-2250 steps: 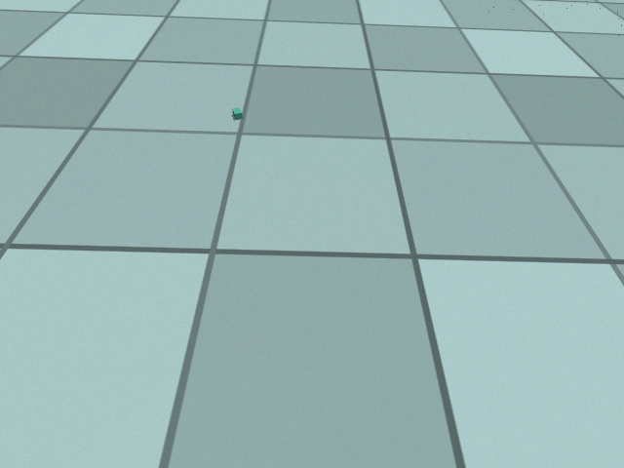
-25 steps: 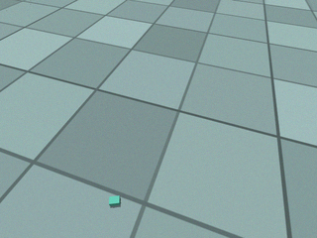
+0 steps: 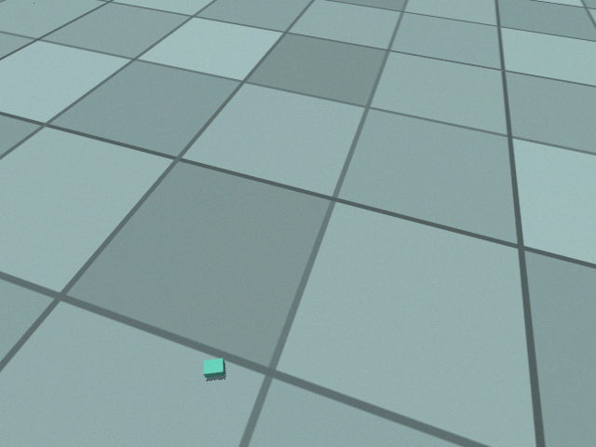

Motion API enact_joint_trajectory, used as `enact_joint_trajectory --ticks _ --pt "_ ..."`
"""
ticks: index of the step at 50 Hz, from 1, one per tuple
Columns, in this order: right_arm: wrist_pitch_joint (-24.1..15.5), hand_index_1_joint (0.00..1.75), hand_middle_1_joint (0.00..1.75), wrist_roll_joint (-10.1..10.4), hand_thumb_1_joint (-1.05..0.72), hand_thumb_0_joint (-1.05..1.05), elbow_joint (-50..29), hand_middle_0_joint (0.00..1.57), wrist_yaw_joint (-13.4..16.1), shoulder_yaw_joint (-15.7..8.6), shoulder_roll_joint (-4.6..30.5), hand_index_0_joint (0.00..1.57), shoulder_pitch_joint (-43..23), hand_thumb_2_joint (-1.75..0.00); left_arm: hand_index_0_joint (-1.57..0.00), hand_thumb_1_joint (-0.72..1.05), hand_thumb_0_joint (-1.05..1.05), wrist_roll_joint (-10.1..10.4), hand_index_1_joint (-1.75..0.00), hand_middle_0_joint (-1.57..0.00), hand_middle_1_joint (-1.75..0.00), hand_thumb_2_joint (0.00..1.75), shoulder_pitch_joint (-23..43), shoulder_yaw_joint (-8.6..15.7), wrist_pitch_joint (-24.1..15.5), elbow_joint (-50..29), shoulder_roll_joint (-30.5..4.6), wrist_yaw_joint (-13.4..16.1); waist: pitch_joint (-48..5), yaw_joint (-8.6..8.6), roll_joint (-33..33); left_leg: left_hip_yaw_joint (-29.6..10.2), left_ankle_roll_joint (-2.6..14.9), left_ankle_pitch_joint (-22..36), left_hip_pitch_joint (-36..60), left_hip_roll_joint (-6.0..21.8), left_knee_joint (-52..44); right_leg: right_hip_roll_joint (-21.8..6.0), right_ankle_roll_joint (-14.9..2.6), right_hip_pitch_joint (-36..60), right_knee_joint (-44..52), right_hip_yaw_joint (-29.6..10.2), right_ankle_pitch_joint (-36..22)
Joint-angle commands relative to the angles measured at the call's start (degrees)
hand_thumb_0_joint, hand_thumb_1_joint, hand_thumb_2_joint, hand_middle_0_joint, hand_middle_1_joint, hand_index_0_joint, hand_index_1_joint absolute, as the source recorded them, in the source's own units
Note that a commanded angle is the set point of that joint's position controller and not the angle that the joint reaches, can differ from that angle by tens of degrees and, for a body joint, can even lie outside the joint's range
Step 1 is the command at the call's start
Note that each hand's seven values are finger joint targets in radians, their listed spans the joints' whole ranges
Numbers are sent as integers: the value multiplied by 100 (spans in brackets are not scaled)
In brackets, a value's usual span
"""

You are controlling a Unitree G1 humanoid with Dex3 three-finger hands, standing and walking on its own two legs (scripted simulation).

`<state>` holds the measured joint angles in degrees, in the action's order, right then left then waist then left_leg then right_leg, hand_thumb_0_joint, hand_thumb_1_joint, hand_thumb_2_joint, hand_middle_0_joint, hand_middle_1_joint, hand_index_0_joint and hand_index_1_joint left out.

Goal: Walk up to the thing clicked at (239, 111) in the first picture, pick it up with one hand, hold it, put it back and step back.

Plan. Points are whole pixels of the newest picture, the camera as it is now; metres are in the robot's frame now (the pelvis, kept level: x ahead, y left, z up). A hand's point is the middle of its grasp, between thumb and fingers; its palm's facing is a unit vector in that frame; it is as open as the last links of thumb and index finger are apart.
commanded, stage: step back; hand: left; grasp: from above
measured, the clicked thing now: (214, 367) +0.45 +0.26 -0.76
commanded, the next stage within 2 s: none
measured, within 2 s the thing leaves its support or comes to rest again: neither
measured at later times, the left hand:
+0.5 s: hand out of the picture +0.02 +0.31 -0.18, palm faces -0.08 -0.93 -0.37, open 7.3 cm
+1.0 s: hand out of the picture -0.12 +0.28 -0.14, palm faces -0.03 -0.89 -0.45, open 7.3 cm
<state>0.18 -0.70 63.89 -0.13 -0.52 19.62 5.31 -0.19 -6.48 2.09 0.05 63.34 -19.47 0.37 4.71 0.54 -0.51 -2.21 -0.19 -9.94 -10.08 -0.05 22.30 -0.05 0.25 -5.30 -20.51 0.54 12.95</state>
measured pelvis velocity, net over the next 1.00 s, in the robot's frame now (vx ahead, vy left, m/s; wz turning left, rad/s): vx -0.21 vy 0.01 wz -0.02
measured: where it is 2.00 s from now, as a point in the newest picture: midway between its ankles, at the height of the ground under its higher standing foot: outside the picture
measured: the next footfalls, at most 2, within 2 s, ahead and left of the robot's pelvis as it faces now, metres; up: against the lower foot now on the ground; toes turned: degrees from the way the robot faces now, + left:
right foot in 0.70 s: -0.16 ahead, -0.10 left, +0.00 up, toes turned -4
left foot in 1.08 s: -0.21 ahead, +0.12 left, +0.00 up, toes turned -2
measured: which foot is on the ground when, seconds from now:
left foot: down 0.00-0.74, up 0.76-1.00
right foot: down 0.00-0.26, up 0.28-0.68, down 0.70-1.00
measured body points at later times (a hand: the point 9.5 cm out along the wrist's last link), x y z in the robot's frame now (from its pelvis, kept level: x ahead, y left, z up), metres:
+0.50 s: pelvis -0.09 +0.04 -0.02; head -0.02 +0.07 +0.43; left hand +0.03 +0.36 -0.16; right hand +0.00 -0.27 -0.12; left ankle +0.02 +0.12 -0.75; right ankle -0.15 -0.11 -0.66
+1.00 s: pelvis -0.21 +0.01 -0.01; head -0.15 -0.02 +0.43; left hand -0.12 +0.32 -0.11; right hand -0.17 -0.32 -0.15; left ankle -0.24 +0.14 -0.70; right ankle -0.20 -0.09 -0.75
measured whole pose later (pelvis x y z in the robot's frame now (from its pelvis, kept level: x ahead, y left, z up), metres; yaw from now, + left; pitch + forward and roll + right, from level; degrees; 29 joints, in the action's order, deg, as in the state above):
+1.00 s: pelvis -0.21 +0.01 -0.01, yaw -1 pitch +0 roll +1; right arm 3.0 -0.7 52.8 1.4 -2.7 23.8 13.3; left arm -2.3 -12.0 4.9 2.2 46.1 -20.2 1.1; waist 8.0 0.0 -2.3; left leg -6.6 -1.4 -25.8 -21.0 -4.5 52.3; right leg -0.8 -1.9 -16.5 -32.8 2.7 16.3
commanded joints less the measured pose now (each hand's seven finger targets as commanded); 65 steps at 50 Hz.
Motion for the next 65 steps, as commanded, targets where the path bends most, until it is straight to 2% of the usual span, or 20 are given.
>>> enact_joint_trajectory --ticks 1,9,11,12,13,14,18,28,34,35,37,38,42,48,51,54,56,57,62,65 --pt "5 30 30 100 -90 0 -507 20 49 -341 1319 20 -127 -90 -20 90 0 44 -30 -20 -30 90 86 407 -75 -569 -1483 134 -595 16 189 -337 355 1793 25 412 714 -766 -508 -286 -253 -583 -2052" --pt "173 30 30 24 -90 0 -825 20 -29 -480 1290 20 359 -90 -20 90 0 -78 -30 -20 -30 90 647 482 93 -1303 -1702 127 -938 125 833 -142 349 -2 7 -40 2056 -1566 -1135 -1221 -651 -1112 -1612" --pt "150 30 30 -17 -90 0 -925 20 -50 -552 1451 20 464 -90 -20 90 0 -65 -30 -20 -30 90 699 454 158 -1413 -1592 120 -807 202 552 -587 655 584 -94 361 1568 -1065 -851 -1573 -1407 -821 -666" --pt "120 30 30 -41 -90 0 -988 20 -52 -582 1669 20 429 -90 -20 90 0 -13 -30 -20 -30 90 627 419 191 -1429 -1374 117 -629 216 -291 -1467 973 1346 -493 1088 304 -198 -434 -1532 -2342 -350 358" --pt "77 30 30 -44 -90 0 -1015 20 -50 -659 2027 20 332 -90 -20 90 0 -13 -30 -20 -30 90 445 391 240 -1409 -1188 146 -658 195 -1198 -2621 1278 1585 -502 1799 -509 644 -283 -1692 -3447 -380 2253" --pt "43 30 30 -114 -90 0 -1073 20 -31 -708 2154 20 331 -90 -20 90 0 -57 -30 -20 -30 90 281 420 284 -1357 -1264 191 -698 181 -904 -3048 1407 1005 -608 1928 -629 708 -280 -1709 -4132 -1049 2567" --pt "31 30 30 -158 -90 0 -1438 20 85 -634 1645 20 -375 -90 -20 90 0 7 -30 -20 -30 90 -513 415 318 -1132 -1359 161 -624 -307 -677 -1656 1124 271 -414 1379 -391 530 -277 -2085 -4958 -1193 1588" --pt "49 30 30 -105 -90 0 -1691 20 107 -679 1620 20 129 -90 -20 90 0 -96 -30 -20 -30 90 -766 487 236 -1443 -1316 55 -924 74 -817 -1284 1353 -246 532 1640 -364 170 107 -1780 -3204 -750 1709" --pt "221 30 30 -108 -90 0 -1813 20 81 -697 1745 20 -212 -90 -20 90 0 -143 -30 -20 -30 90 -2009 632 229 -950 -1307 -70 -1045 -247 -985 -831 642 -1731 -1101 1173 -373 113 -263 92 -738 8 759" --pt "230 30 30 -41 -90 0 -1799 20 64 -624 1521 20 -192 -90 -20 90 0 -220 -30 -20 -30 90 -2031 672 210 -987 -1401 -54 -824 -285 -396 -566 341 -1961 -1565 787 305 -179 -404 40 -199 -677 1138" --pt "230 30 30 -28 -90 0 -1840 20 148 -659 1338 20 -397 -90 -20 90 0 -324 -30 -20 -30 90 -883 850 219 -1646 -2411 -35 198 -458 1868 -243 -200 -2252 -2026 -675 3388 -2329 -1646 -2426 1281 -3513 2995" --pt "248 30 30 -51 -90 0 -1744 20 172 -766 1638 20 -230 -90 -20 90 0 -310 -30 -20 -30 90 -245 856 172 -1908 -2364 17 653 -218 1703 -770 -205 -1987 -1622 -368 4381 -2535 -1784 -3325 1494 -3614 3056" --pt "184 30 30 59 -90 0 -1354 20 156 -494 1119 20 927 -90 -20 90 0 -230 -30 -20 -30 90 401 670 52 -2048 -1386 77 112 457 774 -792 -50 -1010 -1789 -959 4701 -793 -533 -1683 176 -608 -971" --pt "35 30 30 3 -90 0 -1811 20 207 -336 1045 20 220 -90 -20 90 0 -199 -30 -20 -30 90 -1072 676 109 -1984 -1313 203 -743 -563 1080 -309 -116 -1824 -2487 -304 2398 -1377 -1084 1513 -986 -1072 -3102" --pt "9 30 30 -31 -90 0 -1691 20 214 -409 1128 20 662 -90 -20 90 0 -101 -30 -20 -30 90 -829 629 186 -2110 -1440 193 -974 -385 1268 61 59 -1528 -1483 -150 1175 -1449 -1064 1116 -1424 -1021 -3743" --pt "6 30 30 -66 -90 0 -1582 20 194 -601 1505 20 1017 -90 -20 90 0 -30 -30 -20 -30 90 -415 520 227 -2374 -1417 146 -1197 -105 463 -463 316 1379 34 360 256 -1079 -551 -341 -1892 -774 -2360" --pt "47 30 30 -15 -90 0 -1724 20 128 -727 2236 20 670 -90 -20 90 0 52 -30 -20 -30 90 -10 530 221 -2453 -1278 148 -936 55 -1242 -2117 1523 2554 -180 1813 129 348 -153 -1371 -3089 73 1136" --pt "24 30 30 -103 -90 0 -1782 20 140 -734 2220 20 603 -90 -20 90 0 -18 -30 -20 -30 90 157 593 229 -2416 -1347 196 -740 249 -1394 -2655 1887 2688 -448 2178 -36 377 -125 -1574 -4160 -550 2458" --pt "37 30 30 -109 -90 0 -1969 20 195 -549 1509 20 33 -90 -20 90 0 15 -30 -20 -30 90 -464 568 237 -2069 -1276 154 -438 -212 -578 -1053 1358 2404 -265 1381 274 579 -162 -2131 -5150 -945 1681" --pt "60 30 30 -124 -90 0 -1978 20 192 -550 1407 20 258 -90 -20 90 0 -29 -30 -20 -30 90 -375 532 142 -2112 -1157 152 -490 31 -759 -957 1439 2390 332 1327 510 390 85 -2234 -4085 -702 1657"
